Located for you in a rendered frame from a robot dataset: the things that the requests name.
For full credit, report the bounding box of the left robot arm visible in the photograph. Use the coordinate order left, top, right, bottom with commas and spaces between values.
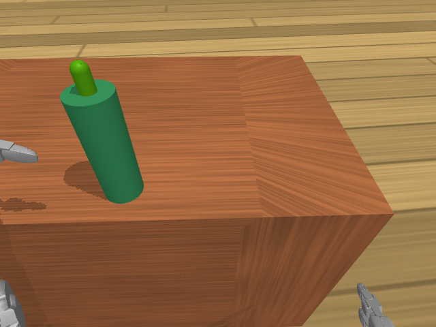
0, 279, 26, 327

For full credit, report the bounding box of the right robot hand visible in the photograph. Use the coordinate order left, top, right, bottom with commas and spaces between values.
357, 283, 394, 327

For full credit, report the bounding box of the left robot hand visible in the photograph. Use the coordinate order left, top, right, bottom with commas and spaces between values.
0, 139, 38, 163

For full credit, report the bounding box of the bottle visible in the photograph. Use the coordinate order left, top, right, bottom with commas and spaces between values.
60, 60, 144, 204

